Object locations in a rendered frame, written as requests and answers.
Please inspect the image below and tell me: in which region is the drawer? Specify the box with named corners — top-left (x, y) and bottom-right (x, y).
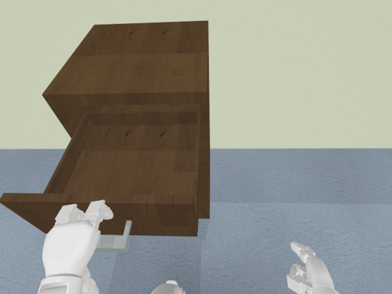
top-left (0, 110), bottom-right (202, 236)

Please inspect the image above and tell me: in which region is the left robot shin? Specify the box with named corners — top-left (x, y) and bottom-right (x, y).
top-left (166, 280), bottom-right (178, 285)

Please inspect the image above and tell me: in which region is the left robot forearm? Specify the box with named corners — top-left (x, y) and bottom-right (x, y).
top-left (38, 274), bottom-right (84, 294)

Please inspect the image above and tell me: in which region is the robot left hand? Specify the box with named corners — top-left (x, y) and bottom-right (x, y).
top-left (42, 200), bottom-right (113, 294)

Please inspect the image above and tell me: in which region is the robot right hand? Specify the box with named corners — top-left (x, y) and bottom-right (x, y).
top-left (287, 242), bottom-right (334, 294)

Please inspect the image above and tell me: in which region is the handle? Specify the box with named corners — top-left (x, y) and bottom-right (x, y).
top-left (95, 220), bottom-right (132, 252)

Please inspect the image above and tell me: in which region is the cabinet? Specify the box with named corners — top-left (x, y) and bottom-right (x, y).
top-left (42, 21), bottom-right (210, 219)

